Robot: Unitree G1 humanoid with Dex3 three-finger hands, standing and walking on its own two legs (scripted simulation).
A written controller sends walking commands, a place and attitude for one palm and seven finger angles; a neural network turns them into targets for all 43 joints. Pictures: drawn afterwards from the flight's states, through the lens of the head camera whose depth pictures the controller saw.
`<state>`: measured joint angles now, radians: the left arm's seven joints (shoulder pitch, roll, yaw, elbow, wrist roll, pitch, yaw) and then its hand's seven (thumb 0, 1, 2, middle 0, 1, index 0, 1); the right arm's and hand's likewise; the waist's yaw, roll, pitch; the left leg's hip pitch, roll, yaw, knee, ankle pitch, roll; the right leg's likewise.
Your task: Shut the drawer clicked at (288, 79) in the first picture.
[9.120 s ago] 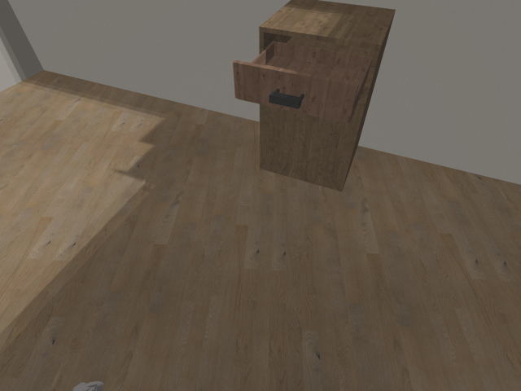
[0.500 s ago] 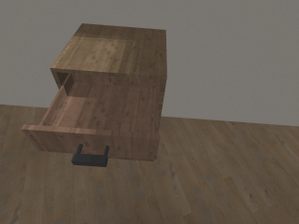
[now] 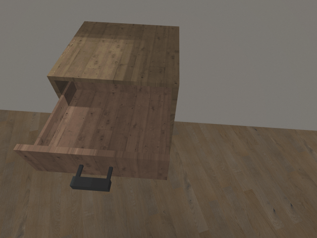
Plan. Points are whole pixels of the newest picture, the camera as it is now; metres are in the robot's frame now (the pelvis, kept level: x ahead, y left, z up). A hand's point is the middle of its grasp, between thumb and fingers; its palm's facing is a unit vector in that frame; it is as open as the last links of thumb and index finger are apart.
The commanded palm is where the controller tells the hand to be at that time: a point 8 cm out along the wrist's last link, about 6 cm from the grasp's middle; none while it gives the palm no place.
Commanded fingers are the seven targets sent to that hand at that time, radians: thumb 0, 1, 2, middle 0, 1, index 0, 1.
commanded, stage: come to a stop and stand still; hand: left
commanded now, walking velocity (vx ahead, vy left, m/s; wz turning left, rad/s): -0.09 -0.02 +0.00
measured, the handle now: (93, 176) +0.29 +0.22 -0.08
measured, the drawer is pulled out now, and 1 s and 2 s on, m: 0.30 0.30 0.30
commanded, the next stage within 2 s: look again from close up in 1.24 s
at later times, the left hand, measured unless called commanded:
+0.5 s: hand out of the picture -0.01 +0.15 -0.17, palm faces -0.03 -0.97 -0.24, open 7.3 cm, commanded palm none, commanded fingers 0.00 0.90 0.90 -0.20 -0.30 -0.20 -0.30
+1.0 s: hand out of the picture -0.06 +0.12 -0.18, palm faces +0.00 -0.99 -0.16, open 7.3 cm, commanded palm none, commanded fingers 0.00 0.90 0.90 -0.20 -0.30 -0.20 -0.30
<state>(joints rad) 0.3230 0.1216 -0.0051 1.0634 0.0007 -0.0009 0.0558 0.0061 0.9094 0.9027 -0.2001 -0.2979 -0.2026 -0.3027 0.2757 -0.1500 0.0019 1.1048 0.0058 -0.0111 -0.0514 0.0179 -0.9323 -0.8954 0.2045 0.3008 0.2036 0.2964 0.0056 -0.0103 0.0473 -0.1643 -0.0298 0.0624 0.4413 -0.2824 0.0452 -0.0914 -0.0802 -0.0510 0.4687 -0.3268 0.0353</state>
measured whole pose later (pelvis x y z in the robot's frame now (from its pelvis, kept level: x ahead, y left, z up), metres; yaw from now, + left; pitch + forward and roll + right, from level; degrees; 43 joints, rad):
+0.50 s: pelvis -0.07 -0.03 -0.01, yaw -1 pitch -2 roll +1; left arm 0.26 0.18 -0.02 0.95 0.01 0.01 0.03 0.01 0.91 0.90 -0.20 -0.30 -0.20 -0.30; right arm 0.25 -0.20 0.00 0.97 -0.02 0.02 0.00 0.01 -0.91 -0.90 0.20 0.30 0.20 0.30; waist -0.02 0.02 0.02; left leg -0.27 0.02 0.06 0.55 -0.24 0.00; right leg -0.20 -0.04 -0.05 0.58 -0.35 0.00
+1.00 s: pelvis -0.04 -0.04 +0.00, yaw -1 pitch -1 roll +0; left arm 0.33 0.15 -0.03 1.10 0.01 -0.01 0.03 0.01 0.91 0.90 -0.20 -0.30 -0.20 -0.30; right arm 0.29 -0.15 0.02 1.12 0.00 -0.01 -0.02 0.01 -0.91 -0.90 0.20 0.30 0.20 0.30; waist 0.00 -0.02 0.03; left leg -0.21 0.03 0.05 0.47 -0.24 -0.01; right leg -0.12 -0.02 -0.06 0.47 -0.32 -0.01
